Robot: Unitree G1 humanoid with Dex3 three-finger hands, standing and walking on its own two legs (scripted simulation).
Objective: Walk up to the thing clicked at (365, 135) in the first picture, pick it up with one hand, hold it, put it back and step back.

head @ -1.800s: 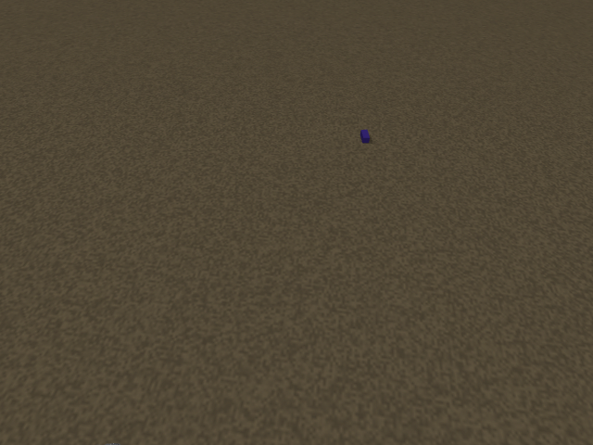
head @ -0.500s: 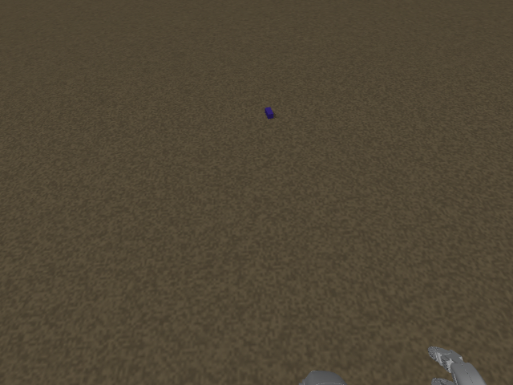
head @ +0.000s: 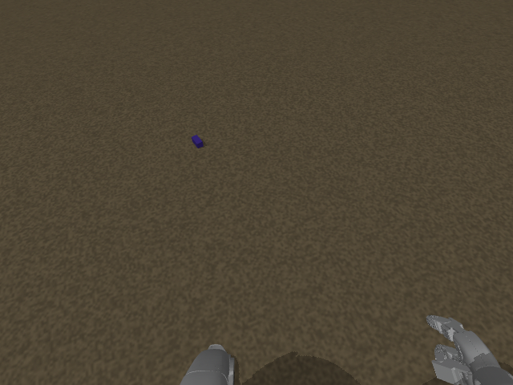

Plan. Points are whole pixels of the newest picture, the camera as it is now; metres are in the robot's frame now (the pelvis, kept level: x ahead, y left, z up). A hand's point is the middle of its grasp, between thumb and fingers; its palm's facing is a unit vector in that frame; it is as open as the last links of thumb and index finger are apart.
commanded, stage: walk up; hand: left
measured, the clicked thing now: (197, 141) +1.39 +0.42 -0.73
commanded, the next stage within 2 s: none
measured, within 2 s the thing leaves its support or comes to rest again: neither
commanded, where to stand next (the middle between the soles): +0.98 +0.61 m, yaw -57 degrees
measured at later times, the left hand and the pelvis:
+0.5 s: hand (127, 201) +0.48 +0.33 -0.09, palm faces -0.31 -0.80 -0.52, open 7.4 cm; pelvis +0.25 +0.09 +0.00, yaw -16 degrees
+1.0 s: hand (97, 155) +0.68 +0.49 -0.14, palm faces -0.46 -0.69 -0.56, open 7.4 cm; pelvis +0.48 +0.23 -0.01, yaw -29 degrees
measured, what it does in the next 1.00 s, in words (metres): walks ahead, turning right: left foot, then right foot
